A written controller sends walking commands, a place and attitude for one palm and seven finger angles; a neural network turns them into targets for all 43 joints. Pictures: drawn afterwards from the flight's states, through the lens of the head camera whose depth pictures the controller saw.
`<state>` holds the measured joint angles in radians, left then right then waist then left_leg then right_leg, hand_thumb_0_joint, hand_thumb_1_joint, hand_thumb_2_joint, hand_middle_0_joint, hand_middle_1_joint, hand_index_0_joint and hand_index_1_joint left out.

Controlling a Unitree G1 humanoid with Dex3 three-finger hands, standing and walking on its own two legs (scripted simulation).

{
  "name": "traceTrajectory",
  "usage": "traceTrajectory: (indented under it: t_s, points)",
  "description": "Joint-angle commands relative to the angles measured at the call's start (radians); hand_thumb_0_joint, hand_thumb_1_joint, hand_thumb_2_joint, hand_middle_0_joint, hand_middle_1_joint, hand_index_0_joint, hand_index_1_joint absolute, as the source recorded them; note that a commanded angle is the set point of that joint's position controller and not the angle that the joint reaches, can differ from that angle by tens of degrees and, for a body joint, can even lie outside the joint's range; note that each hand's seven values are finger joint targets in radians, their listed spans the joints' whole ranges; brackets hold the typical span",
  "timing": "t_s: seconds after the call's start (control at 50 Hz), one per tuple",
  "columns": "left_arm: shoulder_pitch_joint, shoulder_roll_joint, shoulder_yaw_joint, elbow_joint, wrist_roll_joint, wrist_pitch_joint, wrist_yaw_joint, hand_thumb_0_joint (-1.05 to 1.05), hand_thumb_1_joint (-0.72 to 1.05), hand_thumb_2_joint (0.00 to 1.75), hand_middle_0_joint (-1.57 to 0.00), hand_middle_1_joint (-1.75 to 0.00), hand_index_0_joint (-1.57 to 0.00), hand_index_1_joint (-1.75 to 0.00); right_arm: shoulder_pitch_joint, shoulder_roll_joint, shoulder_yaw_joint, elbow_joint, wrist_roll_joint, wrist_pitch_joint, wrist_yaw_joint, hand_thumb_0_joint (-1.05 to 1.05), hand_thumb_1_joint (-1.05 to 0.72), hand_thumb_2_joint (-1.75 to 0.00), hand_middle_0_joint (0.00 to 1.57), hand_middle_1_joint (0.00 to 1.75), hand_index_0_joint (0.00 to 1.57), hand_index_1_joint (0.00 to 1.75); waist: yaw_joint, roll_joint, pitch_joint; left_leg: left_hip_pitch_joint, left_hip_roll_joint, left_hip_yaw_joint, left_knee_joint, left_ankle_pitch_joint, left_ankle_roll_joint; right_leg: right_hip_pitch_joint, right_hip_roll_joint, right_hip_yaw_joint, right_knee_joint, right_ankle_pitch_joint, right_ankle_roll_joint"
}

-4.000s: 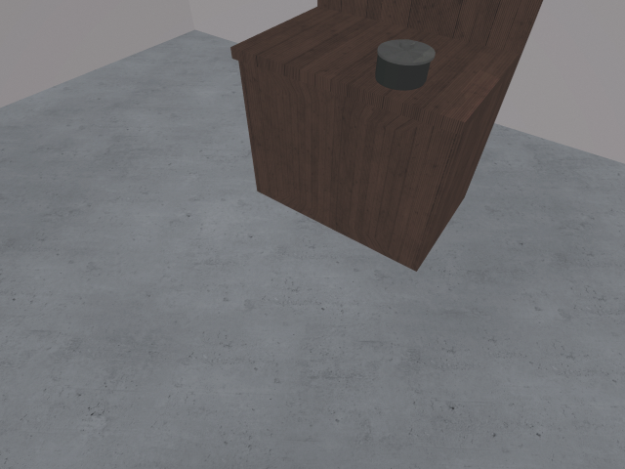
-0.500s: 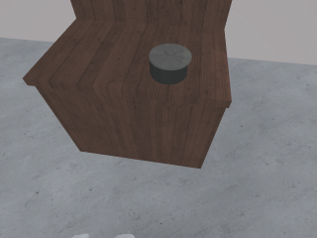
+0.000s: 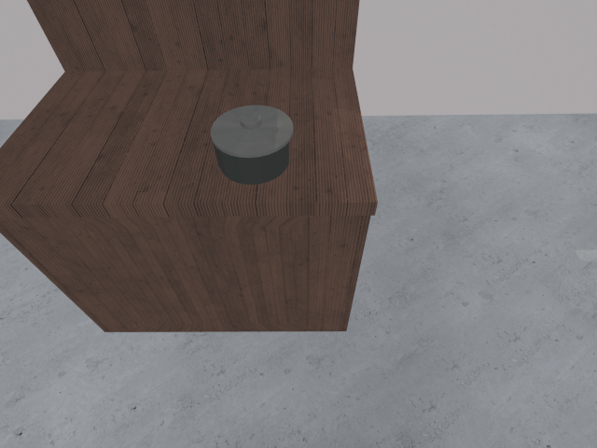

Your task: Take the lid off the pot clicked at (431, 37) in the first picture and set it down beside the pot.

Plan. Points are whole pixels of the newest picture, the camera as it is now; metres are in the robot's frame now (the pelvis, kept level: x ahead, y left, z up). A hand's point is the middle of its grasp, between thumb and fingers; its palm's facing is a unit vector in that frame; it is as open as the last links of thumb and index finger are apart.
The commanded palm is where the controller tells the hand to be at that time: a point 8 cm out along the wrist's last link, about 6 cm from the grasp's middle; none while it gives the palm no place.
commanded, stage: take the last steps up to it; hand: left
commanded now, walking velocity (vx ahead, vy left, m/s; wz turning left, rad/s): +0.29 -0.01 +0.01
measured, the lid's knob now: (251, 120) +0.70 +0.11 +0.05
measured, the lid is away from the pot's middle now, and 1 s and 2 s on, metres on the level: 0.00 0.00 0.00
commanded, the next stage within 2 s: come to a stop and stand still in 0.38 s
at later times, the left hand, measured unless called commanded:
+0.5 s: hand out of the picture +0.11 +0.17 -0.18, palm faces +0.08 -0.99 -0.14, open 7.4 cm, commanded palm none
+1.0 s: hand (205, 381) +0.25 +0.17 -0.16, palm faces +0.05 -0.97 -0.25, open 7.3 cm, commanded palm none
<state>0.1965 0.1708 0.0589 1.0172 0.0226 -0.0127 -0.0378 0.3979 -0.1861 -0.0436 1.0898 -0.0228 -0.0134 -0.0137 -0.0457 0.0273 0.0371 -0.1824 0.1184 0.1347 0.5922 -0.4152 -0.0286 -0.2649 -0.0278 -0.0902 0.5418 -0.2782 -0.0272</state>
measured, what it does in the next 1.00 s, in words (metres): walks ahead: left foot, then right foot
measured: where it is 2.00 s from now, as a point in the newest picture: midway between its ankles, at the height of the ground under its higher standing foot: outside the picture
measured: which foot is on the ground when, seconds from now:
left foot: up 0.00-0.38, down 0.40-0.78, up 0.80-1.00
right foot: down 0.00-0.40, up 0.42-0.72, down 0.74-1.00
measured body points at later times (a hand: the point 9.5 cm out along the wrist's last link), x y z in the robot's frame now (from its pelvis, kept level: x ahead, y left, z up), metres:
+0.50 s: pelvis +0.16 +0.01 -0.01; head +0.18 +0.02 +0.44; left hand +0.10 +0.22 -0.17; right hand +0.26 -0.21 -0.15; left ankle +0.22 +0.10 -0.73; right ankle +0.05 -0.10 -0.66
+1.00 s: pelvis +0.20 -0.02 +0.01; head +0.23 -0.03 +0.46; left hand +0.25 +0.22 -0.14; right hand +0.23 -0.26 -0.16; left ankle +0.15 +0.11 -0.69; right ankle +0.23 -0.13 -0.73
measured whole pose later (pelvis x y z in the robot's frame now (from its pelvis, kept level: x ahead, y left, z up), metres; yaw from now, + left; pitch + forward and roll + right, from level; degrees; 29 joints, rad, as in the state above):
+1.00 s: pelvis +0.20 -0.02 +0.01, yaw +0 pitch +0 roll +2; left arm 0.18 0.16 0.04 1.02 0.03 0.00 0.03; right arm 0.21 -0.20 -0.05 1.05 0.00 0.06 -0.03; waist 0.01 0.01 0.07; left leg -0.31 -0.01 0.03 0.82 -0.51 -0.04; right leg -0.30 -0.05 -0.05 0.51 -0.21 -0.02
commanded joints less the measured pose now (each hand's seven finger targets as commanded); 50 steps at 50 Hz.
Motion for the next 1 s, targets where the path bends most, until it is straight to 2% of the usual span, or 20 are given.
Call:
traceTrajectory:
  t_s: [0.0, 0.04, 0.1, 0.26, 0.3, 0.32, 0.34, 0.36, 0.38, 0.4, 0.46, 0.48, 0.52, 0.66, 0.7, 0.74, 0.76, 0.78, 0.88, 0.98]
  points:
    - [0.293, 0.212, 0.047, 0.045, -0.008, -0.028, 0.045, 0.0, 0.9, 0.9, -0.2, -0.3, -0.2, -0.3, -0.205, -0.09, -0.019, -0.136, 0.001, -0.022, 0.008, 0.0, -0.9, -0.9, 0.2, 0.3, 0.2, 0.3, 0.158, -0.267, 0.046, -0.568, -0.016, -0.108, 0.527, -0.126, 0.049, 0.292, -0.371, 0.56, -0.421, -0.28, -0.21]
    - [0.165, 0.119, 0.023, 0.013, -0.004, -0.037, 0.051, 0.0, 0.9, 0.9, -0.2, -0.3, -0.2, -0.3, -0.147, -0.074, -0.025, -0.095, -0.005, -0.021, 0.016, 0.0, -0.9, -0.9, 0.2, 0.3, 0.2, 0.3, 0.07, -0.117, 0.072, -0.501, 0.023, -0.109, 0.521, 0.027, 0.034, 0.194, -0.29, 0.336, -0.387, -0.097, -0.178]
    - [0.14, 0.086, 0.006, 0.013, -0.001, -0.058, 0.055, 0.0, 0.9, 0.9, -0.2, -0.3, -0.2, -0.3, -0.091, -0.031, -0.02, -0.072, -0.004, -0.01, 0.02, 0.0, -0.9, -0.9, 0.2, 0.3, 0.2, 0.3, 0.025, -0.123, 0.068, -0.408, 0.014, -0.071, 0.438, 0.1, 0.004, 0.122, -0.244, 0.172, -0.371, 0.224, -0.158]
    - [0.227, 0.116, -0.004, 0.084, -0.001, -0.065, 0.064, 0.0, 0.9, 0.9, -0.2, -0.3, -0.2, -0.3, -0.237, -0.021, -0.005, -0.116, 0.006, -0.029, 0.034, 0.0, -0.9, -0.9, 0.2, 0.3, 0.2, 0.3, 0.06, -0.153, 0.05, -0.317, -0.039, -0.023, 0.122, 0.169, 0.026, 0.239, -0.218, 0.111, -0.279, 0.576, -0.126]
    - [0.225, 0.117, -0.003, 0.093, -0.003, -0.062, 0.065, 0.0, 0.9, 0.9, -0.2, -0.3, -0.2, -0.3, -0.222, -0.024, -0.003, -0.107, 0.005, -0.035, 0.027, 0.0, -0.9, -0.9, 0.2, 0.3, 0.2, 0.3, 0.042, -0.138, 0.057, -0.216, -0.074, -0.008, 0.056, 0.184, 0.041, 0.212, -0.206, 0.1, -0.215, 0.662, -0.112]
    - [0.207, 0.124, -0.001, 0.094, -0.005, -0.06, 0.066, 0.0, 0.9, 0.9, -0.2, -0.3, -0.2, -0.3, -0.152, -0.033, -0.005, -0.085, 0.003, -0.039, 0.019, 0.0, -0.9, -0.9, 0.2, 0.3, 0.2, 0.3, 0.004, -0.14, 0.027, -0.128, -0.101, 0.007, -0.014, 0.229, 0.048, 0.22, -0.182, 0.068, -0.124, 0.712, -0.093]
    - [0.212, 0.117, -0.003, 0.095, -0.009, -0.057, 0.066, 0.0, 0.9, 0.9, -0.2, -0.3, -0.2, -0.3, -0.057, -0.057, -0.009, -0.051, -0.003, -0.044, 0.012, 0.0, -0.9, -0.9, 0.2, 0.3, 0.2, 0.3, -0.028, -0.114, -0.033, 0.011, -0.11, 0.0, -0.089, 0.313, 0.057, 0.196, -0.152, 0.05, 0.025, 0.69, -0.069]
    - [0.239, 0.087, -0.005, 0.089, -0.016, -0.052, 0.064, 0.0, 0.9, 0.9, -0.2, -0.3, -0.2, -0.3, 0.042, -0.129, -0.025, -0.033, -0.014, -0.051, 0.0, 0.0, -0.9, -0.9, 0.2, 0.3, 0.2, 0.3, -0.059, -0.005, -0.109, 0.212, 0.025, -0.15, -0.107, 0.504, 0.11, 0.045, -0.083, 0.023, 0.23, 0.448, -0.031]
    - [0.288, 0.03, -0.016, 0.068, -0.026, -0.047, 0.058, 0.0, 0.9, 0.9, -0.2, -0.3, -0.2, -0.3, 0.099, -0.231, -0.045, -0.034, -0.014, -0.047, -0.007, 0.0, -0.9, -0.9, 0.2, 0.3, 0.2, 0.3, -0.049, 0.222, -0.171, 0.335, 0.283, -0.472, -0.184, 0.654, 0.238, -0.167, 0.036, -0.031, 0.512, -0.213, 0.0]
    - [0.258, 0.047, -0.013, 0.053, -0.016, -0.047, 0.064, 0.0, 0.9, 0.9, -0.2, -0.3, -0.2, -0.3, 0.082, -0.229, -0.038, -0.038, 0.001, -0.036, -0.013, 0.0, -0.9, -0.9, 0.2, 0.3, 0.2, 0.3, -0.04, 0.188, -0.178, 0.281, 0.333, -0.533, -0.265, 0.588, 0.285, -0.21, 0.035, 0.062, 0.665, -0.354, -0.013]
    - [0.162, 0.041, -0.002, 0.05, -0.004, -0.033, 0.052, 0.0, 0.9, 0.9, -0.2, -0.3, -0.2, -0.3, -0.101, -0.087, -0.007, -0.08, 0.003, -0.047, -0.017, 0.0, -0.9, -0.9, 0.2, 0.3, 0.2, 0.3, 0.02, 0.086, 0.02, -0.018, 0.227, -0.358, -0.363, 0.34, 0.238, -0.249, -0.064, 0.114, 0.683, -0.167, -0.001]
    - [0.187, 0.015, -0.009, 0.06, -0.003, -0.022, 0.051, 0.0, 0.9, 0.9, -0.2, -0.3, -0.2, -0.3, -0.144, -0.06, 0.004, -0.091, 0.006, -0.051, -0.019, 0.0, -0.9, -0.9, 0.2, 0.3, 0.2, 0.3, 0.05, 0.03, 0.027, -0.097, 0.198, -0.293, -0.367, 0.423, 0.219, -0.184, -0.07, 0.105, 0.614, -0.15, 0.009]
    - [0.248, -0.026, -0.02, 0.078, -0.006, 0.005, 0.063, 0.0, 0.9, 0.9, -0.2, -0.3, -0.2, -0.3, -0.191, -0.053, 0.01, -0.098, 0.004, -0.047, -0.022, 0.0, -0.9, -0.9, 0.2, 0.3, 0.2, 0.3, 0.087, 0.042, -0.024, -0.127, 0.154, -0.172, -0.345, 0.6, 0.197, -0.071, -0.066, 0.089, 0.445, -0.112, 0.033]
    - [0.213, 0.026, -0.023, 0.049, 0.002, 0.027, 0.079, 0.0, 0.9, 0.9, -0.2, -0.3, -0.2, -0.3, -0.201, -0.094, -0.007, -0.083, 0.012, 0.005, -0.025, 0.0, -0.9, -0.9, 0.2, 0.3, 0.2, 0.3, 0.077, 0.102, -0.022, -0.11, 0.125, -0.145, -0.244, 0.523, 0.159, 0.057, -0.029, 0.037, 0.05, 0.045, 0.05]
    - [0.211, 0.087, -0.017, 0.036, 0.007, 0.013, 0.081, 0.0, 0.9, 0.9, -0.2, -0.3, -0.2, -0.3, -0.203, -0.077, -0.007, -0.09, 0.017, 0.013, -0.018, 0.0, -0.9, -0.9, 0.2, 0.3, 0.2, 0.3, 0.082, -0.015, -0.006, -0.119, 0.035, -0.12, -0.151, 0.35, 0.076, 0.062, -0.075, 0.15, -0.109, 0.246, 0.024]
    - [0.127, 0.158, -0.013, 0.005, 0.003, 0.006, 0.079, 0.0, 0.9, 0.9, -0.2, -0.3, -0.2, -0.3, -0.162, -0.035, -0.005, -0.093, 0.022, 0.03, -0.008, 0.0, -0.9, -0.9, 0.2, 0.3, 0.2, 0.3, 0.033, -0.097, -0.023, -0.077, -0.074, -0.068, -0.08, 0.136, 0.018, -0.016, -0.239, 0.313, -0.162, 0.367, -0.071]
    - [0.1, 0.184, -0.004, 0.0, 0.0, 0.0, 0.078, 0.0, 0.9, 0.9, -0.2, -0.3, -0.2, -0.3, -0.144, -0.032, -0.007, -0.084, 0.017, 0.042, -0.009, 0.0, -0.9, -0.9, 0.2, 0.3, 0.2, 0.3, 0.027, -0.217, -0.06, -0.053, -0.092, -0.061, -0.033, 0.085, 0.004, -0.017, -0.266, 0.352, -0.195, 0.384, -0.11]
    - [0.088, 0.191, -0.004, -0.007, -0.002, 0.0, 0.078, 0.0, 0.9, 0.9, -0.2, -0.3, -0.2, -0.3, -0.145, -0.046, -0.01, -0.084, 0.016, 0.048, -0.009, 0.0, -0.9, -0.9, 0.2, 0.3, 0.2, 0.3, 0.038, -0.258, -0.056, -0.061, -0.095, -0.069, 0.013, 0.013, 0.002, -0.016, -0.293, 0.349, -0.224, 0.403, -0.138]
    - [0.101, 0.195, 0.018, -0.003, 0.003, 0.003, 0.089, 0.0, 0.9, 0.9, -0.2, -0.3, -0.2, -0.3, -0.163, -0.066, -0.02, -0.09, 0.019, 0.051, -0.013, 0.0, -0.9, -0.9, 0.2, 0.3, 0.2, 0.3, 0.083, -0.199, -0.102, -0.217, -0.111, -0.13, 0.26, -0.121, -0.012, 0.195, -0.314, 0.303, -0.143, 0.785, -0.204]
    - [0.075, 0.204, 0.032, -0.027, 0.01, 0.014, 0.093, 0.0, 0.9, 0.9, -0.2, -0.3, -0.2, -0.3, -0.153, -0.048, -0.019, -0.11, 0.021, 0.049, -0.008, 0.0, -0.9, -0.9, 0.2, 0.3, 0.2, 0.3, 0.086, -0.199, -0.124, -0.185, -0.109, -0.126, 0.192, -0.087, -0.018, 0.179, -0.296, 0.273, -0.154, 0.643, -0.196]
